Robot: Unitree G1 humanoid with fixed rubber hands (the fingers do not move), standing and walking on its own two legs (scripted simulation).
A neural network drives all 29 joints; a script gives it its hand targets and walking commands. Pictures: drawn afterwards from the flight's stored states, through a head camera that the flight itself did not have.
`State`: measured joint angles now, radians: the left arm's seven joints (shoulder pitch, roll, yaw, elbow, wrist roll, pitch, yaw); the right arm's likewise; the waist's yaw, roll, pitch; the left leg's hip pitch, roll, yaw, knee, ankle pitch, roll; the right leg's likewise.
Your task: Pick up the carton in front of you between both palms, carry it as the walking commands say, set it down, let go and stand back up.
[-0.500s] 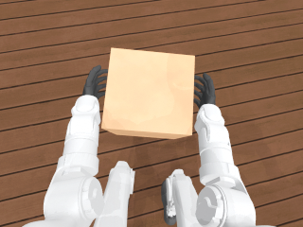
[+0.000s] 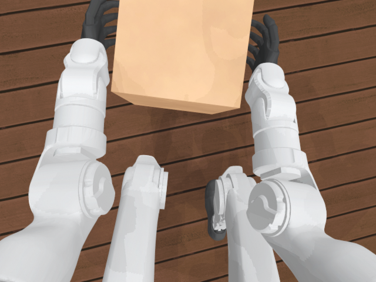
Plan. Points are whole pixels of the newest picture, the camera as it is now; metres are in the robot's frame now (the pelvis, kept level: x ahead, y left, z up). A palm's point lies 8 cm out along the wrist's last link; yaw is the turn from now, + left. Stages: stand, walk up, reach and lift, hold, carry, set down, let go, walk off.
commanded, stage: set down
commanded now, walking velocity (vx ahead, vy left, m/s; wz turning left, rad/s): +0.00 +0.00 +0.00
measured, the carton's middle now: (180, 59) +0.52 +0.08 -0.20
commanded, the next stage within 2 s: none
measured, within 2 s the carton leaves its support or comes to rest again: rests again in 0.80 s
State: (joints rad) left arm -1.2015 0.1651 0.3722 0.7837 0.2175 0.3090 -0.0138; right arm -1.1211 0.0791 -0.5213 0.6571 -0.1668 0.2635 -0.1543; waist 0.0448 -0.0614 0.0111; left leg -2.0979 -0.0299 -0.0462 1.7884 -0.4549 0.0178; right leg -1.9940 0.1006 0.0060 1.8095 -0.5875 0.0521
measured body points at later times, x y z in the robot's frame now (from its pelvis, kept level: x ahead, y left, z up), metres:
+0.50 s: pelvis +0.00 +0.00 -0.09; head +0.37 +0.07 +0.15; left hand +0.55 +0.25 -0.26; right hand +0.56 -0.06 -0.26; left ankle +0.12 +0.11 -0.45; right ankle +0.09 -0.13 -0.45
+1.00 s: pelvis -0.01 +0.00 -0.11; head +0.35 +0.05 +0.13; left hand +0.54 +0.24 -0.28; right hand +0.55 -0.07 -0.28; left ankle +0.12 +0.11 -0.45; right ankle +0.09 -0.13 -0.45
